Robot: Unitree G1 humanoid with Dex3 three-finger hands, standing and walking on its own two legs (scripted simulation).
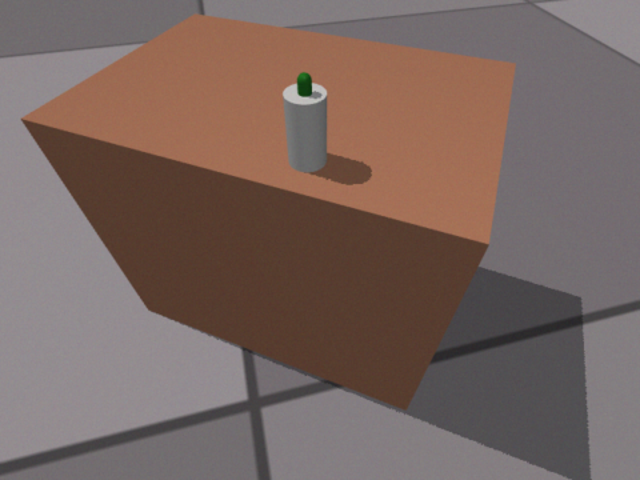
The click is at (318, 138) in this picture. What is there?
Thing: necked bottle
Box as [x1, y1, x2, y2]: [283, 73, 326, 171]
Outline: 301,73 297,78 297,82 295,84 288,86 283,91 288,159 290,165 297,170 314,171 321,168 326,161 326,91 320,85 312,83 310,76 307,73
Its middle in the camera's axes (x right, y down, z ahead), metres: -0.03 -0.21 +0.67
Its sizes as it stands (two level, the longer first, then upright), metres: 0.073 0.073 0.169
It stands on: a support 0.80 m high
